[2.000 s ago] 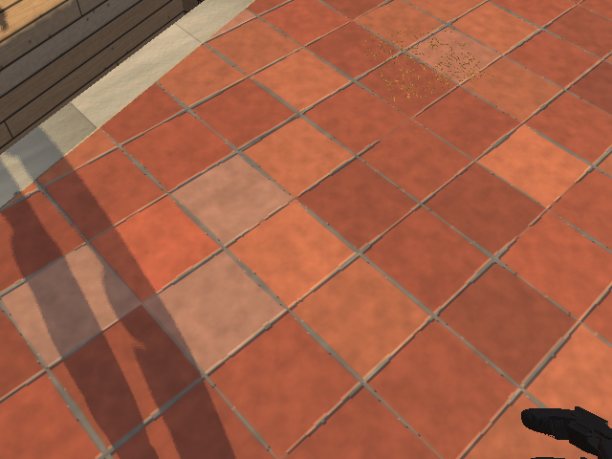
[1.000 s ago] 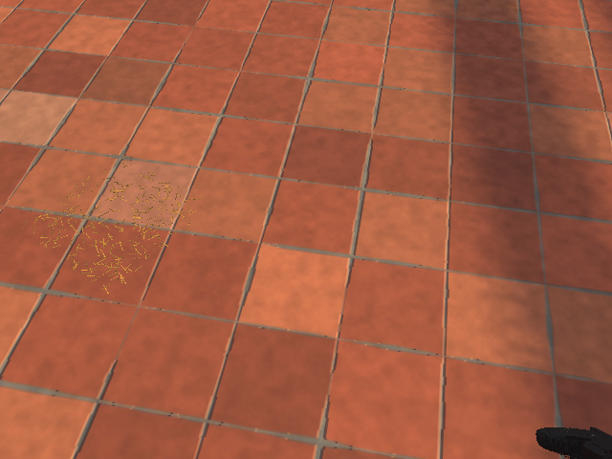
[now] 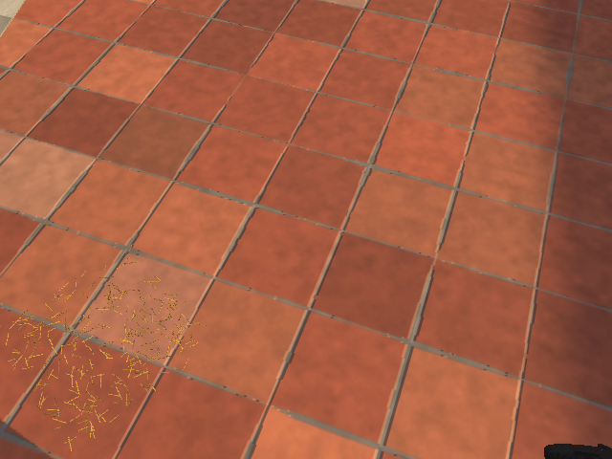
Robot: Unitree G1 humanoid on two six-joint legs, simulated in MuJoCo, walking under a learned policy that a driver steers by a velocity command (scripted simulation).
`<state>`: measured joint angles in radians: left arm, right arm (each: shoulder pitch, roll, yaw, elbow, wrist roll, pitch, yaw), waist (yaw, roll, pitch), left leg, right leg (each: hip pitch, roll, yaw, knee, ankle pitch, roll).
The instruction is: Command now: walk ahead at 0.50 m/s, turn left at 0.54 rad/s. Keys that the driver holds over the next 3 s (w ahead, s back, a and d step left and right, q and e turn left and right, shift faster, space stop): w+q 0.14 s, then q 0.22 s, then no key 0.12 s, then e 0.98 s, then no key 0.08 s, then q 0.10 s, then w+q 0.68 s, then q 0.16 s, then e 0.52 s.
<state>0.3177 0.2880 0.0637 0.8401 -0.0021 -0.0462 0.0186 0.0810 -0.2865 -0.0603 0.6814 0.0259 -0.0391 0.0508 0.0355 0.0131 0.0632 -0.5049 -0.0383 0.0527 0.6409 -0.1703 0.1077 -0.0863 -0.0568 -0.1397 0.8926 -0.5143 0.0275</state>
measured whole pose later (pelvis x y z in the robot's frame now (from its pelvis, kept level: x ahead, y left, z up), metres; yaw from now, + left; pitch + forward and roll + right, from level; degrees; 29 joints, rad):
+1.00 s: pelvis +0.30 -0.03 +0.02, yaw +6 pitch +1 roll +0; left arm 0.17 0.32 0.08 0.71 -0.03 0.04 -0.03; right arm 0.16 -0.28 -0.07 0.71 0.01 0.03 -0.05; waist -0.01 0.01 0.05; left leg -0.22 0.08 0.06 0.53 -0.33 -0.04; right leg -0.41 -0.01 -0.03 0.76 -0.38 0.04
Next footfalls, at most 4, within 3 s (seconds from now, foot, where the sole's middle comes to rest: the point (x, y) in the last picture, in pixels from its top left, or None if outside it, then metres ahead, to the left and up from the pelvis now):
0.40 right None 0.42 -0.09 -0.75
0.72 left None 0.30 0.13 -0.75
1.04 right None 0.37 -0.13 -0.75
1.52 left None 0.40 0.08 -0.75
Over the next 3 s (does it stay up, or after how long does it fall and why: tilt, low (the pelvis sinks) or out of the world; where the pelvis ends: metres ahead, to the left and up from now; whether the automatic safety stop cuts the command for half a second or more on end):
stays up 0.74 0.07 0.02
